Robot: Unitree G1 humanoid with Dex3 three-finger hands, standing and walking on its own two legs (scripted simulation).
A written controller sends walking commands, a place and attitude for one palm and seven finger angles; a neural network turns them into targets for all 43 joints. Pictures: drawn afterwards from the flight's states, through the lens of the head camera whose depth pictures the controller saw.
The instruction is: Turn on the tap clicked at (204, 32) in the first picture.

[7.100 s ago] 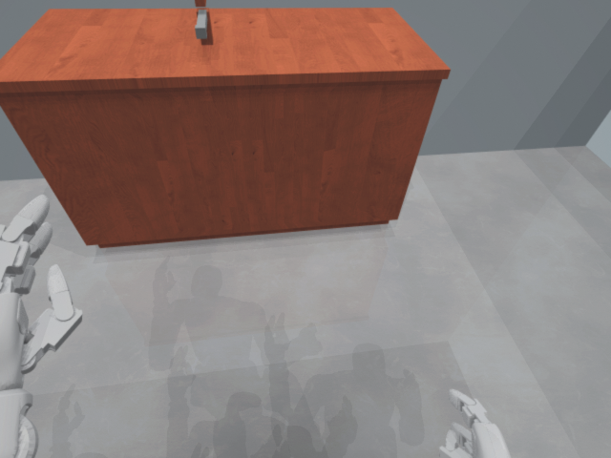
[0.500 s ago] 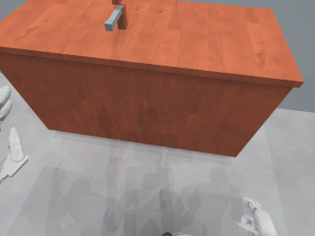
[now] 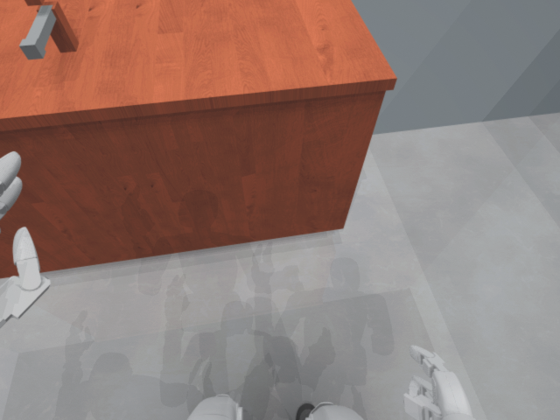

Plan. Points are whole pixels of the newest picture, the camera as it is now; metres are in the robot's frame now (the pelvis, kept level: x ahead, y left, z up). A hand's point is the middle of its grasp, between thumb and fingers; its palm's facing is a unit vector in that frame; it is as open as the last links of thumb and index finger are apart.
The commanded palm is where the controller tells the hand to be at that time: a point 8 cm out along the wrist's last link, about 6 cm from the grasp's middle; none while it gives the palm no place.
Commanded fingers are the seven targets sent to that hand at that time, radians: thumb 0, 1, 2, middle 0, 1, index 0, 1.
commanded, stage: turn to face it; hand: left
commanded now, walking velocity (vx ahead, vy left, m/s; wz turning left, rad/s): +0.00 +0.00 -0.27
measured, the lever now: (32, 48) +0.72 +0.51 +0.09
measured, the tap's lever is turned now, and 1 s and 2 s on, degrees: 0 0 0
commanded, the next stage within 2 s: take the last steps up to it in 0.18 s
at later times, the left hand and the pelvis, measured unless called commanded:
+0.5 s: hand (103, 305) +0.20 +0.16 +0.18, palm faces +0.26 -0.85 -0.45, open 7.4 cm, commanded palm +0.15 +0.23 +0.18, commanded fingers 0.00 0.90 0.90 -0.20 -0.30 -0.20 -0.30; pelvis -0.04 -0.04 +0.00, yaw -6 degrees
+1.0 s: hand (69, 287) +0.22 +0.20 +0.18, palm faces +0.36 -0.82 -0.45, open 7.4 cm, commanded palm +0.16 +0.25 +0.18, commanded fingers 0.00 0.90 0.90 -0.20 -0.30 -0.20 -0.30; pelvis -0.01 -0.02 -0.01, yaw -2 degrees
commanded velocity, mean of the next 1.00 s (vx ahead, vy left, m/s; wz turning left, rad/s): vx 0.22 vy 0.11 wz -0.02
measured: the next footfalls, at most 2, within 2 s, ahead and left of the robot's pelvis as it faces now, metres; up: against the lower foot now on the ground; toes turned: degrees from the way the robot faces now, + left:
left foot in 0.10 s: +0.04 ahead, +0.13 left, +0.00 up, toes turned +3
right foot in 0.36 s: +0.02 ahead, -0.13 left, +0.00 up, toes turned -13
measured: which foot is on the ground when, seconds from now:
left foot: up 0.00-0.08, down 0.10-0.38, up 0.40-0.74, down 0.76-0.96, up 0.98-1.00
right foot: down 0.00-0.12, up 0.14-0.34, down 0.36-1.00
